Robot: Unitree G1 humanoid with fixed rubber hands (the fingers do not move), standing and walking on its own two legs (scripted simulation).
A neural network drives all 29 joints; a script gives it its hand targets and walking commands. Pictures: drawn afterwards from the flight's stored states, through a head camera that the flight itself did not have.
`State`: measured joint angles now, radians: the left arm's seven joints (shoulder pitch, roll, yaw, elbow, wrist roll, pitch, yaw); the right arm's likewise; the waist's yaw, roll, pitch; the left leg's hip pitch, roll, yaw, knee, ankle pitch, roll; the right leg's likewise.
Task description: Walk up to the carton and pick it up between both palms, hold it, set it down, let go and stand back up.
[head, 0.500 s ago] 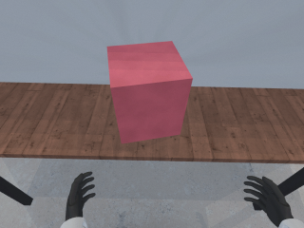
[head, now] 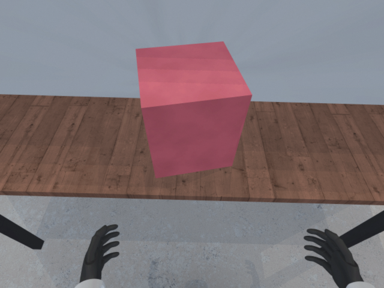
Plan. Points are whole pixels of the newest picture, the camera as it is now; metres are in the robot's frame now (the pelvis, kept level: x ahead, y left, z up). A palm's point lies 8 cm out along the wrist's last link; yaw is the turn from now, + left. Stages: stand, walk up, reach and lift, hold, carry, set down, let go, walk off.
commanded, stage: set down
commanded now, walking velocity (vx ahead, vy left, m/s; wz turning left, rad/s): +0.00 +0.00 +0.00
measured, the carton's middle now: (188, 112) +0.51 +0.07 +0.05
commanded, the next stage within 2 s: let go in 0.42 s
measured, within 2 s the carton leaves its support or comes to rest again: neither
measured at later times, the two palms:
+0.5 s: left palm (88, 276) +0.14 +0.24 -0.05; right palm (337, 287) +0.16 -0.25 -0.06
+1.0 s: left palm (86, 272) +0.15 +0.25 -0.07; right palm out of the picture +0.16 -0.23 -0.08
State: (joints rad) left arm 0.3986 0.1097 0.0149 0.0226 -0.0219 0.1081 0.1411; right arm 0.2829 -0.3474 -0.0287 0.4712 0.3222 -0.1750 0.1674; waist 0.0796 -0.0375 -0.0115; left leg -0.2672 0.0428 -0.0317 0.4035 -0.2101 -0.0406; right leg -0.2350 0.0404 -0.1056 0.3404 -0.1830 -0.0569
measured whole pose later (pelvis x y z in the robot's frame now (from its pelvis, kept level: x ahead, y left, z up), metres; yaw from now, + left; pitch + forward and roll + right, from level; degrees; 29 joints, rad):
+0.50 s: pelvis +0.00 +0.01 +0.00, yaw +0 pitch +4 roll -1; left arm 0.36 0.18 0.01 0.14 -0.02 0.10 0.09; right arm 0.28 -0.30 -0.03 0.60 0.23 -0.23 0.12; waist 0.08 -0.04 0.01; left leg -0.27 0.03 -0.03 0.40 -0.21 -0.03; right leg -0.23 0.03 -0.11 0.34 -0.19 -0.05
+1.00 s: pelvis +0.02 +0.01 +0.00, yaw +0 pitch +5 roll -1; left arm 0.30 0.24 0.02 0.32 -0.02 0.08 0.01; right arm 0.24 -0.23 -0.03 0.75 0.06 -0.25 0.02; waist 0.07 -0.04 0.01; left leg -0.27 0.03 -0.03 0.43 -0.25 -0.02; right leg -0.22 0.03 -0.11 0.35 -0.21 -0.04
